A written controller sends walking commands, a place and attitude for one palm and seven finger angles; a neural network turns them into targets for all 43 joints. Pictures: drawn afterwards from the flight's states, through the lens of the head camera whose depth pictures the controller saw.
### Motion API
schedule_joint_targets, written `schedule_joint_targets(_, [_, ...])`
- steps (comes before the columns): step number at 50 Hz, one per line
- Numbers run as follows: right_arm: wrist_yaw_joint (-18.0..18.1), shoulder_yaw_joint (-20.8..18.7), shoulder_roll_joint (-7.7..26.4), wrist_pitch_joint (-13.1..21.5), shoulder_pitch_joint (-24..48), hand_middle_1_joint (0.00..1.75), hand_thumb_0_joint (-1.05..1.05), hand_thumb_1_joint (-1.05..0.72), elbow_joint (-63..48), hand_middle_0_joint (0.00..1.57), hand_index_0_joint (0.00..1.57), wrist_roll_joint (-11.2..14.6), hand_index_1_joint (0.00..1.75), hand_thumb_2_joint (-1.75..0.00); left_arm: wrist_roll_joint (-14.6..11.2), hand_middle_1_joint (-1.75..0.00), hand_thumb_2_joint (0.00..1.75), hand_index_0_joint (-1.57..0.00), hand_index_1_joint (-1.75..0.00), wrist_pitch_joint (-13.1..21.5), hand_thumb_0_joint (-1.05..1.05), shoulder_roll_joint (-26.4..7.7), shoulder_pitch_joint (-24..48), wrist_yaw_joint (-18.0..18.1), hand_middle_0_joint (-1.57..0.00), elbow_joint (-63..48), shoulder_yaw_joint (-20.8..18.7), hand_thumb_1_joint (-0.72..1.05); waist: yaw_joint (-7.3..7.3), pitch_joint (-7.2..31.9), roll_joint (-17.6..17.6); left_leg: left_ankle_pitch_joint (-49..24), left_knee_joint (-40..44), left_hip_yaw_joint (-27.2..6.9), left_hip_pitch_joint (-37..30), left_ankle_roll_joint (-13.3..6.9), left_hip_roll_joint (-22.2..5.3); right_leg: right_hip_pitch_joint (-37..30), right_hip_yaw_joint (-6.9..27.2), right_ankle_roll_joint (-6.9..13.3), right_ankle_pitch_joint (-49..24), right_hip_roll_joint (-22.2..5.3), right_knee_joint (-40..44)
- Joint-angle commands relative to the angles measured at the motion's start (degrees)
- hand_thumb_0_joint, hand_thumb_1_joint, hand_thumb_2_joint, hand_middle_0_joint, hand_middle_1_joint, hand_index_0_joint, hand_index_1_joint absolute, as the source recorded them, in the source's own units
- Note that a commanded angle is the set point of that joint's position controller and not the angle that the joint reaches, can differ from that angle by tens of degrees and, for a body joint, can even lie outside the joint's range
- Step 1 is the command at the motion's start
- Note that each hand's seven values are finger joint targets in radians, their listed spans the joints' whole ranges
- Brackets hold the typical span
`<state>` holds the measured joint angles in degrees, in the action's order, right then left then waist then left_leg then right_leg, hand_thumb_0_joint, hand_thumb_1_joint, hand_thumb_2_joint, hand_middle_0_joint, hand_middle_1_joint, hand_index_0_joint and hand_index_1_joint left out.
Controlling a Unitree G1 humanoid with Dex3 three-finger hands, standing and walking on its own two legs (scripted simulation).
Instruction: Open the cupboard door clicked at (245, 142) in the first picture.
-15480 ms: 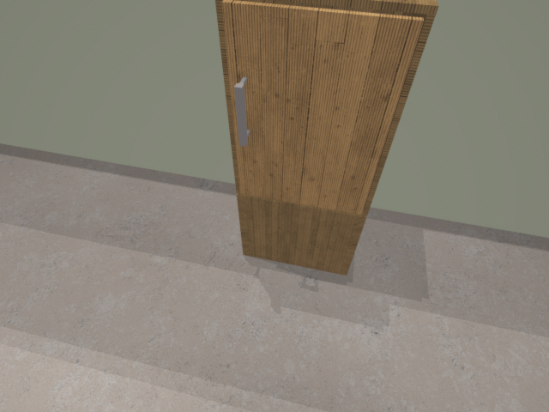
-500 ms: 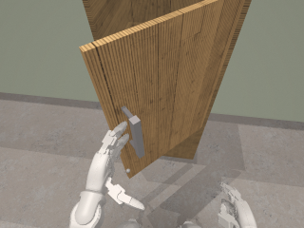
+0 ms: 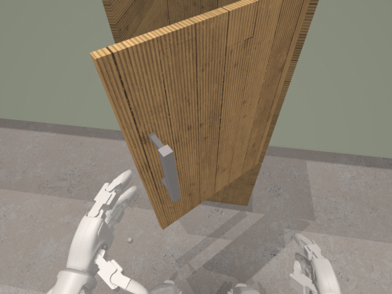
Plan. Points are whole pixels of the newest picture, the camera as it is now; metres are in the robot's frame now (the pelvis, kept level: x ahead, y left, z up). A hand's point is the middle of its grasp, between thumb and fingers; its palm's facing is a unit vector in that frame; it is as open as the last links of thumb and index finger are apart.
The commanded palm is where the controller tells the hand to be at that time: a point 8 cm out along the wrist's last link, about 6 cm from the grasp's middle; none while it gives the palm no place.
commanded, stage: draw the hand back to the body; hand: left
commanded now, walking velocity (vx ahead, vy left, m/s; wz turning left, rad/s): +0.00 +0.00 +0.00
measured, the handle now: (165, 170) +0.34 +0.08 +0.07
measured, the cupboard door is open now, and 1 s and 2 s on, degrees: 45 45 45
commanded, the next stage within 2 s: step back with the hand held close in 1.66 s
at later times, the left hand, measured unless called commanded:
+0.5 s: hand (87, 236) +0.20 +0.17 +0.12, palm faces -0.09 -0.99 -0.09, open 16.3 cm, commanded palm +0.17 +0.24 +0.14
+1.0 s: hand (8, 204) +0.21 +0.26 +0.19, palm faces +0.33 -0.86 -0.39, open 12.5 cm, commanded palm +0.17 +0.30 +0.21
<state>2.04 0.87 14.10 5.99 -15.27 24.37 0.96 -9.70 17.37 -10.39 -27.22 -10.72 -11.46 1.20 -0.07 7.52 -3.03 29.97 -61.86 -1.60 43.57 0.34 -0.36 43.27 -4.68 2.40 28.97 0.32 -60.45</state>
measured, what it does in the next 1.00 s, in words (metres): rises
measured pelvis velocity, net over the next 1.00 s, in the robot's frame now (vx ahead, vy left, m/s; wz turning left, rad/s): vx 0.02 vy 0.03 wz -0.01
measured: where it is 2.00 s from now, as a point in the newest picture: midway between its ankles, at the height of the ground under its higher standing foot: outside the picture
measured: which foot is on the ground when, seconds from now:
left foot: down 0.00-1.00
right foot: down 0.00-1.00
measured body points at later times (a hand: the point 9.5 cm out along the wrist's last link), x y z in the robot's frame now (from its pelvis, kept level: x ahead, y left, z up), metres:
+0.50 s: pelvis +0.01 +0.01 +0.02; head +0.01 +0.00 +0.47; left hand +0.19 +0.23 +0.13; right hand +0.19 -0.21 -0.04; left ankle +0.01 +0.12 -0.67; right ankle +0.01 -0.10 -0.67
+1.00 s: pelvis +0.02 +0.03 +0.06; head +0.01 +0.01 +0.51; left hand +0.19 +0.30 +0.21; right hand +0.20 -0.18 -0.02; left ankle +0.01 +0.12 -0.67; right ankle +0.01 -0.09 -0.67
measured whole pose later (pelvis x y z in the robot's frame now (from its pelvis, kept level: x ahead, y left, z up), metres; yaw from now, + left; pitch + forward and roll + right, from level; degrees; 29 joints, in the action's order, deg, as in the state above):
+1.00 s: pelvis +0.02 +0.03 +0.06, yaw -1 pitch -1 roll -1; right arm 5.6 3.6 12.7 8.3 -14.5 33.1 0.4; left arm -1.9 1.8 -18.1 -30.8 7.5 -25.0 -11.0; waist -3.3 2.1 -4.1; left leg 20.5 -35.7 0.6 14.5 -2.3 1.3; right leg 14.1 -2.2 -0.6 18.4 -0.7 -33.1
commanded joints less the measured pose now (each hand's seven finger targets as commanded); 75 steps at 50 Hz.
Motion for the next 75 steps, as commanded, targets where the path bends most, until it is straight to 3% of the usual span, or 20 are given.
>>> schedule_joint_targets(1, [0.92,-2.31,5.45,3.76,3.41,0.3,0.0,-0.9,-9.6,0.2,0.2,0.28,0.3,-0.9,-1.34,-0.3,0.3,-0.15,-0.3,3.68,0.0,-4.79,4.1,-0.22,-0.15,-13.14,-2.62,-0.5,1.54,8.39,4.62,-11.11,6.57,0.37,-1.86,-1.46,1.66,-8.38,5.55,-1.37,-10.48,-0.22,11.86])
schedule_joint_targets(4, [1.06,-2.34,5.33,4.43,3.03,0.3,0.0,-0.9,-9.45,0.2,0.2,0.19,0.3,-0.9,-1.44,-0.3,0.3,-0.15,-0.3,4.14,0.0,-4.44,4.4,0.15,-0.15,-13.7,-2.65,-0.5,1.32,9.27,3.6,-10.94,6.31,0.34,-2.18,-1.36,1.7,-7.83,5.52,-1.38,-10.16,-0.3,11.48])
schedule_joint_targets(7, [1.22,-2.46,5.14,4.34,2.94,0.3,0.0,-0.9,-10.04,0.2,0.2,0.49,0.3,-0.9,-1.7,-0.3,0.3,-0.15,-0.3,3.82,0.0,-8.1,2.01,1.12,-0.15,-18.36,-6.49,-0.5,-0.4,13.27,1.72,-13.9,8.24,0.39,-5.34,-1.48,1.73,-11.75,4.87,-1.03,-13.91,0.0,11.24])
schedule_joint_targets(9, [1.35,-2.27,4.75,4.05,2.98,0.3,0.0,-0.9,-10.1,0.2,0.2,0.89,0.3,-0.9,-2.0,-0.3,0.3,-0.15,-0.3,2.44,0.0,-8.36,0.61,1.18,-0.15,-18.68,-7.32,-0.5,-0.46,12.08,1.0,-14.16,9.5,0.67,-6.16,-1.46,1.73,-12.82,4.61,-1.23,-14.81,0.05,12.26])
schedule_joint_targets(16, [2.06,-1.45,5.27,4.26,4.19,0.3,0.0,-0.9,-9.49,0.2,0.2,1.53,0.3,-0.9,-4.74,-0.3,0.3,-0.15,-0.3,-2.54,0.0,-7.44,-1.55,-1.53,-0.15,-15.79,-7.93,-0.5,0.37,5.53,4.73,-12.87,12.81,-0.1,-7.61,-1.6,1.3,-13.8,3.69,-1.72,-12.88,0.33,16.4])
schedule_joint_targets(24, [2.89,-0.81,5.46,6.16,4.37,0.3,0.0,-0.9,-8.42,0.2,0.2,1.77,0.3,-0.9,-6.85,-0.3,0.3,-0.15,-0.3,-3.44,0.0,-11.79,1.61,-3.62,-0.15,-20.89,-13.29,-0.5,-0.24,4.29,0.25,-14.01,16.31,-0.93,-12.87,-1.34,0.91,-15.21,2.02,-1.37,-13.77,0.82,17.87])
schedule_joint_targets(29, [2.92,-0.47,5.55,7.55,4.94,0.3,0.0,-0.9,-7.24,0.2,0.2,2.1,0.3,-0.9,-7.9,-0.3,0.37,-0.16,-0.3,-5.24,0.0,-12.05,1.45,-4.68,-0.16,-21.08,-14.73,-0.32,-0.86,4.29,-2.16,-16.1,18.62,-1.42,-16.28,-0.98,0.6,-17.27,0.86,-1.2,-16.07,1.02,18.79])
schedule_joint_targets(30, [4.2,-0.79,4.85,6.5,4.73,0.3,0.0,-0.9,-7.44,0.2,0.2,0.79,0.3,-0.9,1.22,-0.3,0.39,-0.16,-0.3,-6.89,0.0,-18.9,2.46,4.9,-0.16,-27.09,-15.69,-0.29,-3.85,4.34,-1.97,-15.66,21.61,-0.63,-16.19,-1.35,-0.1,-19.28,4.15,-0.53,-14.92,-0.31,21.88])
schedule_joint_targets(31, [4.5,-0.53,3.89,6.19,4.41,0.3,0.0,-0.9,-6.66,0.2,0.2,0.44,0.3,-0.9,2.66,-0.3,0.4,-0.16,-0.3,-8.83,0.0,-15.54,-1.2,9.53,-0.16,-24.6,-14.9,-0.26,-2.59,1.26,1.38,-13.47,22.51,-0.52,-16.21,-1.24,-0.14,-18.47,3.98,-0.68,-12.34,-0.41,24.0])
schedule_joint_targets(32, [4.44,-0.17,4.0,5.86,4.96,0.3,0.0,-0.9,-6.84,0.2,0.2,0.24,0.3,-0.9,2.98,-0.3,0.42,-0.16,-0.3,-10.08,0.0,-11.08,-2.6,11.14,-0.16,-24.52,-11.45,-0.22,-1.9,-0.95,1.29,-12.13,23.14,-0.56,-16.16,-1.15,-0.03,-18.07,3.65,-0.89,-11.06,-0.64,24.4])
schedule_joint_targets(35, [4.19,-0.01,4.15,4.71,4.95,0.3,0.0,-0.9,-5.35,0.2,0.2,0.22,0.3,-0.9,5.65,-0.3,0.47,-0.16,-0.3,-11.6,0.0,-12.38,-3.07,15.26,-0.16,-25.43,-12.27,-0.12,-1.98,-0.88,-2.24,-14.82,25.32,-0.72,-19.53,-1.1,-0.6,-21.17,2.79,-0.67,-13.68,-0.85,25.24])
schedule_joint_targets(38, [4.55,-0.13,4.3,4.44,5.93,0.3,0.0,-0.9,-4.47,0.2,0.2,-0.14,0.3,-0.9,6.86,-0.3,0.51,-0.17,-0.3,-11.81,0.0,-14.32,-2.97,17.37,-0.17,-25.41,-14.36,-0.01,-2.31,0.03,1.68,-17.51,27.47,-0.45,-22.5,-1.31,-0.8,-24.61,2.71,-0.92,-15.93,-0.91,27.13])
schedule_joint_targets(45, [4.56,0.28,4.3,5.56,7.07,0.3,0.0,-0.9,-1.7,0.2,0.2,-0.52,0.3,-0.9,8.07,-0.3,0.62,-0.18,-0.3,-11.46,0.0,-15.67,0.66,19.41,-0.18,-27.53,-16.64,0.23,-2.6,-1.03,-2.41,-25.19,32.83,-1.14,-29.25,-0.41,-1.34,-29.48,2.09,-0.94,-19.72,-0.98,30.39])
schedule_joint_targets(51, [3.91,-0.37,4.73,5.45,8.92,0.3,0.0,-0.9,0.6,0.2,0.2,-0.63,0.3,-0.9,7.71,-0.3,0.7,-0.18,-0.3,-11.33,0.0,-16.8,-0.31,19.41,-0.18,-23.79,-20.49,0.44,-3.53,-2.69,1.45,-30.05,36.2,-0.65,-32.06,-0.02,-1.84,-34.15,1.92,-1.03,-22.99,-0.74,33.71])
schedule_joint_targets(52, [3.71,-0.42,4.66,5.33,9.0,0.3,0.0,-0.9,0.61,0.2,0.2,-0.63,0.3,-0.9,7.63,-0.3,0.72,-0.19,-0.3,-11.2,0.0,-16.4,0.31,19.28,-0.19,-24.48,-20.41,0.48,-3.33,-3.01,0.46,-30.81,36.86,-0.56,-32.8,0.28,-1.95,-34.4,1.99,-1.12,-23.27,-0.75,33.97])
schedule_joint_targets(57, [3.32,-0.7,4.63,4.72,10.14,0.3,0.0,-0.9,1.59,0.2,0.2,-0.79,0.3,-0.9,7.34,-0.3,0.8,-0.19,-0.3,-10.57,0.0,-18.08,3.06,19.2,-0.19,-24.09,-23.86,0.65,-3.68,-4.72,-1.12,-30.08,39.33,-0.06,-34.21,0.34,-1.89,-36.35,2.23,-1.01,-23.37,-0.62,36.42])
schedule_joint_targets(64, [3.17,-1.13,4.54,4.44,10.9,0.3,0.0,-0.9,2.67,0.2,0.2,-0.89,0.3,-0.9,6.76,-0.3,0.9,-0.2,-0.3,-9.6,0.0,-20.74,6.66,19.28,-0.2,-25.06,-28.54,0.9,-3.98,-3.77,-2.81,-29.86,40.69,0.78,-36.34,-0.08,-1.36,-38.79,2.81,-0.95,-25.15,-0.46,38.65])
schedule_joint_targets(67, [2.79,-1.29,4.74,4.07,10.98,0.3,0.0,-0.9,3.04,0.2,0.2,-0.89,0.3,-0.9,6.63,-0.3,0.9,-0.2,-0.3,-10.04,0.0,-16.71,4.58,18.55,-0.2,-20.61,-25.01,0.9,-3.41,-6.97,-0.46,-28.6,41.44,0.91,-36.16,-0.37,-1.59,-37.64,2.49,-1.28,-24.22,-0.39,39.69])
schedule_joint_targets(71, [2.8,-1.75,5.23,3.75,11.59,0.3,0.0,-0.9,3.09,0.2,0.2,-0.97,0.3,-0.9,6.82,-0.3,0.9,-0.2,-0.3,-9.82,0.0,-18.18,5.98,18.42,-0.2,-21.0,-25.52,0.9,-3.67,-6.49,0.13,-26.47,41.82,1.23,-36.8,-1.0,-1.2,-38.16,2.84,-1.34,-23.55,-0.3,40.75])
schedule_joint_targets(75, [3.07,-1.81,4.72,3.94,11.85,0.3,0.0,-0.9,3.14,0.2,0.2,-1.19,0.3,-0.9,6.91,-0.3,0.9,-0.2,-0.3,-9.21,0.0,-19.84,6.28,18.62,-0.2,-23.42,-27.0,0.9,-4.1,-3.1,-0.19,-28.06,41.18,1.83,-38.04,-1.37,-0.66,-40.01,3.47,-1.37,-25.92,-0.53,40.82])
